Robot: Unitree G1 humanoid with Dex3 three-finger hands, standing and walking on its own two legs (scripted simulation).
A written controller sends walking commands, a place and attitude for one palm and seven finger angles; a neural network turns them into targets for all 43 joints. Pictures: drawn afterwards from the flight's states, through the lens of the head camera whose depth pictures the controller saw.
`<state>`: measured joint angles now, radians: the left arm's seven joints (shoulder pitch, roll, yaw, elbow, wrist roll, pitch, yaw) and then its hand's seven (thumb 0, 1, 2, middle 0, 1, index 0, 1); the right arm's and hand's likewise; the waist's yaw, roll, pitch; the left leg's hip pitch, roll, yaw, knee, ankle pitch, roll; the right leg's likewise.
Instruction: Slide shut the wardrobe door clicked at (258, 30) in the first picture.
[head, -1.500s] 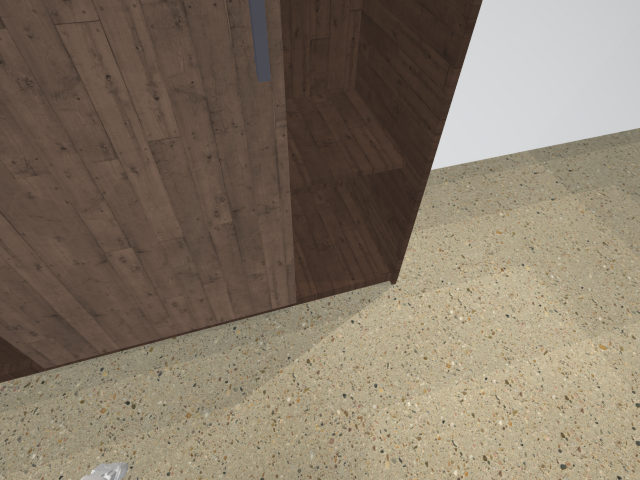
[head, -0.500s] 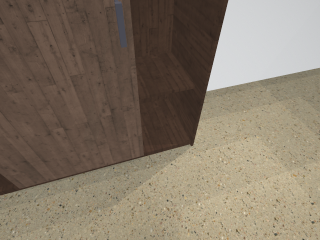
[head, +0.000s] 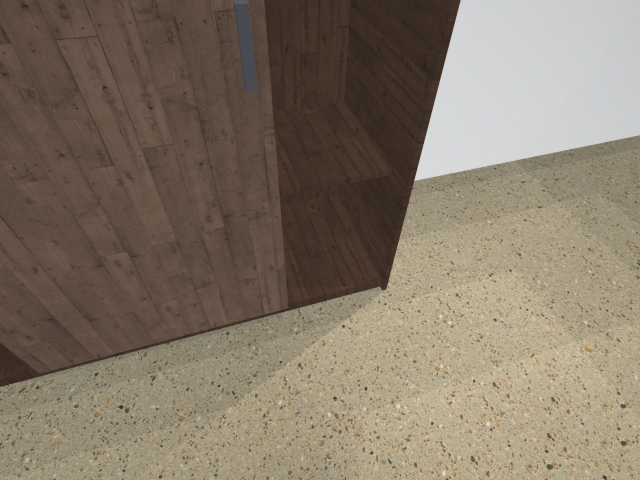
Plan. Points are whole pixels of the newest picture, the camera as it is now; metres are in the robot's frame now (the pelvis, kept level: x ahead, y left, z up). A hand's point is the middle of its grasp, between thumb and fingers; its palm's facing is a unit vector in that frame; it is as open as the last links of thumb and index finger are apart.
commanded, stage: look at it before walking up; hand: left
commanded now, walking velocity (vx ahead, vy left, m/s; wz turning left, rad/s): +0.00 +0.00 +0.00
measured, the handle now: (243, 44) +0.74 +0.18 +0.20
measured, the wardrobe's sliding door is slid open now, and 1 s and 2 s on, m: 0.37 0.37 0.37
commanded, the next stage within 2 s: turn to face it in 0.04 s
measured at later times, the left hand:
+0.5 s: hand out of the picture +0.04 +0.23 -0.19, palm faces +0.12 -0.96 -0.25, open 7.4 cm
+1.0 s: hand out of the picture -0.03 +0.21 -0.17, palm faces +0.30 -0.92 -0.26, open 7.4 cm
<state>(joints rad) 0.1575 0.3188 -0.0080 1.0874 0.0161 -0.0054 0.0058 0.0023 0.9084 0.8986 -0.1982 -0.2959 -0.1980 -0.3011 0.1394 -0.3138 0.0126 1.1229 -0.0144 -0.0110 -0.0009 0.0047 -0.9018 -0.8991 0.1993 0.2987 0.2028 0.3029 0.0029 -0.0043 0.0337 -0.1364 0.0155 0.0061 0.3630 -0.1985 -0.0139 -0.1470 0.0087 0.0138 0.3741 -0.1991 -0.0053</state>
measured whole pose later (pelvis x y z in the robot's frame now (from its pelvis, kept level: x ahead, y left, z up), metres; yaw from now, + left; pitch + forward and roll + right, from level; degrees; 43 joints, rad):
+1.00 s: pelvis -0.04 +0.00 -0.01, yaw +16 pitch -1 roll +0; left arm 0.22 0.19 0.03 0.98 0.02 0.02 0.04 0.00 0.91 0.90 -0.19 -0.30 -0.19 -0.30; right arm 0.25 -0.20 -0.05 1.02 -0.02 0.04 -0.01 0.00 -0.90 -0.90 0.20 0.30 0.20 0.30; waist -0.01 0.02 0.02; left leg -0.33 -0.08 -0.08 0.51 -0.20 0.02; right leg -0.21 -0.01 -0.02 0.50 -0.29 0.01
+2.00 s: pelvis +0.22 -0.03 -0.01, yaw +15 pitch +0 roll -3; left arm 0.18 0.17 0.05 1.05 0.03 -0.04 0.02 -0.01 0.95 0.90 -0.20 -0.30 -0.20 -0.30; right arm 0.24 -0.18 -0.06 1.04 -0.03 -0.01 -0.01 0.01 -0.91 -0.90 0.19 0.30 0.20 0.30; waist -0.04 0.02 0.03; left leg -0.47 0.13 0.11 0.94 -0.39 0.00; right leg -0.23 0.02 -0.20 0.47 -0.23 -0.06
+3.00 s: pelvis +0.28 -0.03 +0.00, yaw +16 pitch +1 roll -1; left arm 0.26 0.23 0.06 1.06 0.03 0.04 0.01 0.00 0.91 0.90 -0.19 -0.30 -0.19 -0.30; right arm 0.29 -0.14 -0.01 1.07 -0.03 0.00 -0.02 0.00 -0.92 -0.90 0.20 0.30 0.20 0.30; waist 0.02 -0.05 -0.01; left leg -0.14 0.02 0.02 0.41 -0.28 0.01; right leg -0.40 -0.03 -0.01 0.76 -0.32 0.03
